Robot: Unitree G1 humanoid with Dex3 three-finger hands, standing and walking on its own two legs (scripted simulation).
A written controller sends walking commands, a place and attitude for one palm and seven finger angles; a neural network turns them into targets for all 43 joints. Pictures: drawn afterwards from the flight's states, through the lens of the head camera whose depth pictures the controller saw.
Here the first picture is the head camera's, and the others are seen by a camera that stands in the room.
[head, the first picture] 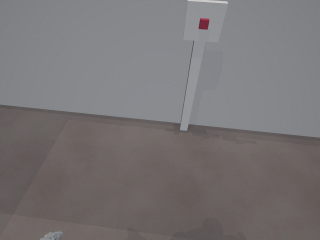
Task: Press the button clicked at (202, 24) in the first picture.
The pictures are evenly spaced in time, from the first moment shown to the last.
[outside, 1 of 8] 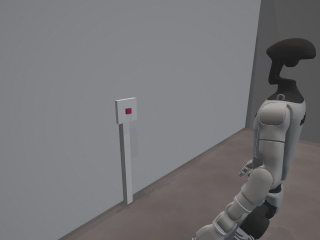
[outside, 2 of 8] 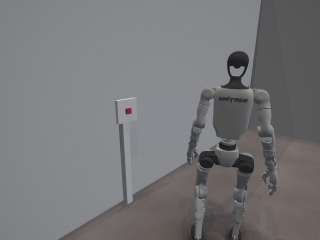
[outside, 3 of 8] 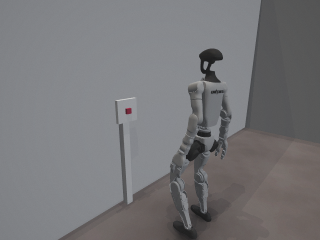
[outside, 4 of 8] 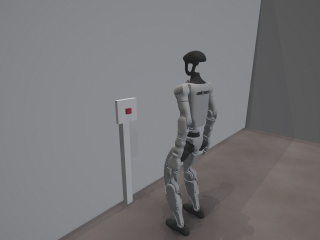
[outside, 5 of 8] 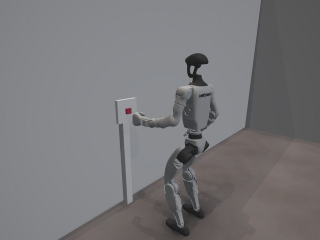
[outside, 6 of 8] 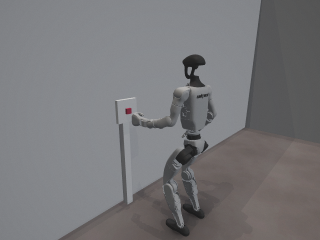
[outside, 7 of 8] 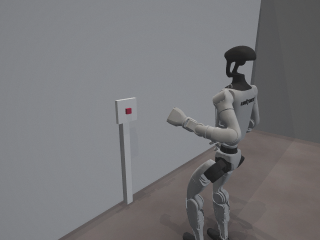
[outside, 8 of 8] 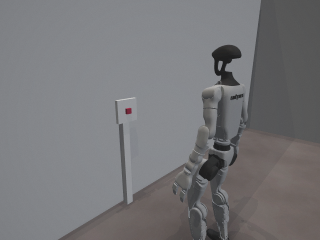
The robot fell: no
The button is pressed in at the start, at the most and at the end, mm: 0 12 0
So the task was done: yes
